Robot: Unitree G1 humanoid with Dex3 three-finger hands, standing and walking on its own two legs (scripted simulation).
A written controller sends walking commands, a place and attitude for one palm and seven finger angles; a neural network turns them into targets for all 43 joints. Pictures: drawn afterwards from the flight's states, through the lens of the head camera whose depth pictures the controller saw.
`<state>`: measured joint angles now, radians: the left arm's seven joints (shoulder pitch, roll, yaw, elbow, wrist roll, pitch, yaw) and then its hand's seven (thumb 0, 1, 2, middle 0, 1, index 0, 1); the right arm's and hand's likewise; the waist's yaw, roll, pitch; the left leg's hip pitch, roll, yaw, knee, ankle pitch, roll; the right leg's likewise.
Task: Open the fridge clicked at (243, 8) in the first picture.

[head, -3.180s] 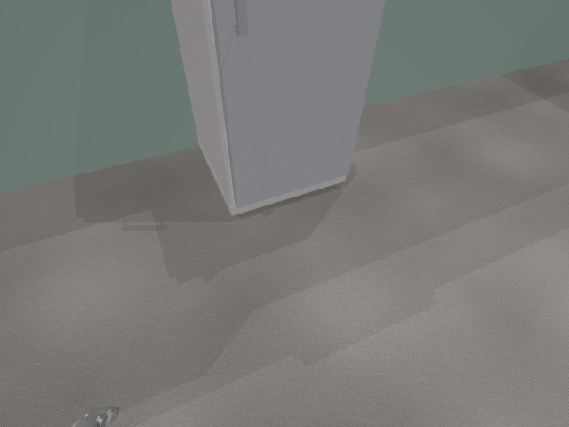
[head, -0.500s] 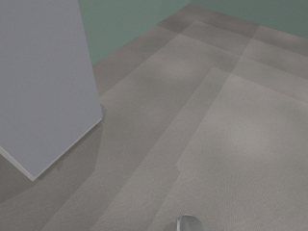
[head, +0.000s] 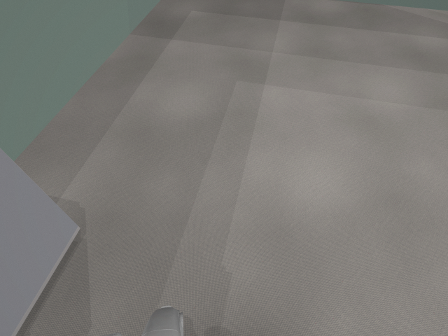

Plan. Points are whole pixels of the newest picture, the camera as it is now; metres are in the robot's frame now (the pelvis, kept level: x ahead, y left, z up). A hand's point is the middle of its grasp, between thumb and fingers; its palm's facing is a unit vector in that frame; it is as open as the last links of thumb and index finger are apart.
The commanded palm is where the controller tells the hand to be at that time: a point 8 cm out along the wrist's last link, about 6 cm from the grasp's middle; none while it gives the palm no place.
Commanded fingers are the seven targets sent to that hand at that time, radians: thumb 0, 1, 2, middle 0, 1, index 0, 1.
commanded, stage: turn to face it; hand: left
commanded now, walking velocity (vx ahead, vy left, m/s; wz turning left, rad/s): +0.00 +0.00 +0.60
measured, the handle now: out of the picture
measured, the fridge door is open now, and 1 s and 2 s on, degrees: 0 0 0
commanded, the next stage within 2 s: none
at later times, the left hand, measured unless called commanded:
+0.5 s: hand out of the picture +0.13 +0.26 -0.17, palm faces +0.19 -0.97 -0.18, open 7.4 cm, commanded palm none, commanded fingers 0.00 0.90 0.90 -0.20 -0.30 -0.20 -0.30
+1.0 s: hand out of the picture +0.11 +0.20 -0.14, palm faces +0.45 -0.85 -0.27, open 7.4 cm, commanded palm none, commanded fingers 0.00 0.90 0.90 -0.20 -0.30 -0.20 -0.30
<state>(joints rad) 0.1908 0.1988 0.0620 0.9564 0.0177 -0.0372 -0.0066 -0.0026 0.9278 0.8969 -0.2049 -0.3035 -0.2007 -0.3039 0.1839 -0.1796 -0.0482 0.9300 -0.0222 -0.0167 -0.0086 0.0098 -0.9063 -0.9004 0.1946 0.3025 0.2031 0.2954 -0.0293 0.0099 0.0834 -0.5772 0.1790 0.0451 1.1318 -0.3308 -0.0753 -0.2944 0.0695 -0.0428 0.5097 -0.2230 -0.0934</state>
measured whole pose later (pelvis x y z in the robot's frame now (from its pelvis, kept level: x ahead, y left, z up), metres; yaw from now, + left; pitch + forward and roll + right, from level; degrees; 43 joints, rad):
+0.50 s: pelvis +0.10 +0.06 +0.01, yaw +8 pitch +1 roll -2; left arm 0.21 0.20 0.07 0.99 0.02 0.03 0.01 0.01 0.91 0.90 -0.20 -0.30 -0.20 -0.30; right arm 0.21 -0.18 -0.04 0.98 -0.02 0.02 -0.01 0.00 -0.92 -0.90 0.20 0.30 0.21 0.30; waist -0.01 -0.02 0.06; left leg -0.32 -0.02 0.01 0.45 -0.15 0.06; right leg -0.46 -0.06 0.00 1.01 -0.40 0.06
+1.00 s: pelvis +0.11 -0.01 +0.01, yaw +28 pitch -1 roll +3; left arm 0.20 0.17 0.02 0.88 0.02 0.00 0.02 0.00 0.91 0.90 -0.20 -0.30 -0.20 -0.30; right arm 0.21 -0.27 -0.10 0.95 -0.02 0.09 0.02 0.01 -0.91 -0.90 0.19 0.30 0.20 0.30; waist -0.03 0.02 0.06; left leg -0.51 0.04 0.01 1.08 -0.38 -0.08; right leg -0.17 -0.10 -0.17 0.49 -0.30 -0.02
